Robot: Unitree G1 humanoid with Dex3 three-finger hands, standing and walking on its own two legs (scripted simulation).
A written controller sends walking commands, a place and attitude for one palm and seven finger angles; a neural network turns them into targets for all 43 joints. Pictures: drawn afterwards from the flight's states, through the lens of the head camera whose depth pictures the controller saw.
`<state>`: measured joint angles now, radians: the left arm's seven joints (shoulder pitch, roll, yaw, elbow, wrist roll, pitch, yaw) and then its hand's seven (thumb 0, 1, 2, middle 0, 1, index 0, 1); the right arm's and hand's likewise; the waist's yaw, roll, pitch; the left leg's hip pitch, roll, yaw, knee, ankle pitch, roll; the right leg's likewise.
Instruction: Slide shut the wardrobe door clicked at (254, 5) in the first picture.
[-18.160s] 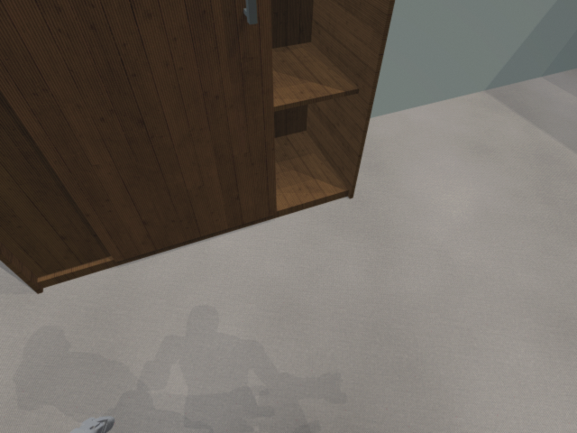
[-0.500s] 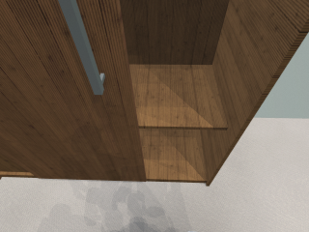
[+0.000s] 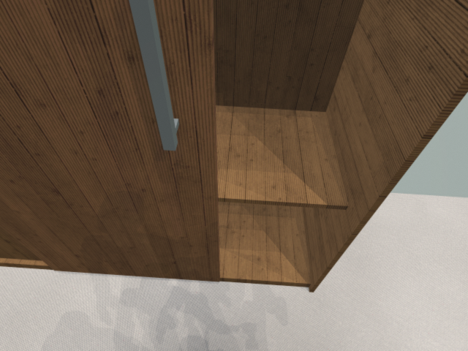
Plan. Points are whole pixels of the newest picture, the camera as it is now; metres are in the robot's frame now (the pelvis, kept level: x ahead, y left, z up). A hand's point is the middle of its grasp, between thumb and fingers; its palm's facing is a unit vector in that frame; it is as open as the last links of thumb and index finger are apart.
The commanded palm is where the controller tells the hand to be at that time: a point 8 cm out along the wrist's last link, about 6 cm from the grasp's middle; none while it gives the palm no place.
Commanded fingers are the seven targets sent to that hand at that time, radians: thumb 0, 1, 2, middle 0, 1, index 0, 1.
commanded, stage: come to a stop and stand still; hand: left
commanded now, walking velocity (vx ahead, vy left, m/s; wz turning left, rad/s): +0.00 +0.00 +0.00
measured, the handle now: (158, 59) +0.44 +0.15 +0.27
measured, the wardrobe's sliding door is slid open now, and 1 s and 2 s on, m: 0.38 0.38 0.38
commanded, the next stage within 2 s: look again from close up in 0.84 s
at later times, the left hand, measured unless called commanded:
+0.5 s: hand out of the picture -0.02 +0.12 -0.17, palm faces +0.06 -0.98 -0.16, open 7.4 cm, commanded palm none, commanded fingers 0.00 0.90 0.90 -0.20 -0.30 -0.20 -0.30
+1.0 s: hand out of the picture -0.02 +0.13 -0.17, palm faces +0.03 -0.98 -0.18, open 7.4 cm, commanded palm none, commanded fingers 0.00 0.90 0.90 -0.20 -0.30 -0.20 -0.30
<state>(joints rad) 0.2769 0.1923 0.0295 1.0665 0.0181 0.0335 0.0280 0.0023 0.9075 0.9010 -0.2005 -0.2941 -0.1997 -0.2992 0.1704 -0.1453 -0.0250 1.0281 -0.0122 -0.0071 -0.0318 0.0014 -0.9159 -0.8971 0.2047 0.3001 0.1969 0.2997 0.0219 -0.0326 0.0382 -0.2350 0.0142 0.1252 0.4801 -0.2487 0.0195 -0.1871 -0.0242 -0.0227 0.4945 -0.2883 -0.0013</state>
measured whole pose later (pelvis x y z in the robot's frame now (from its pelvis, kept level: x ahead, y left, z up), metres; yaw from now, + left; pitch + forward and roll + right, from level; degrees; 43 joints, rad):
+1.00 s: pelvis +0.01 -0.02 +0.00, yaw +0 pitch +1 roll -1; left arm 0.36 0.10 -0.01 1.11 0.02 -0.04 0.05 0.00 0.90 0.90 -0.20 -0.29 -0.20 -0.30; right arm 0.28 -0.18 -0.02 1.07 -0.01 -0.01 -0.02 0.02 -0.93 -0.90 0.20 0.30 0.19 0.30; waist -0.01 0.05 0.01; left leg -0.26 0.07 0.04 0.56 -0.32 -0.01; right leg -0.17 0.06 -0.05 0.48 -0.32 -0.05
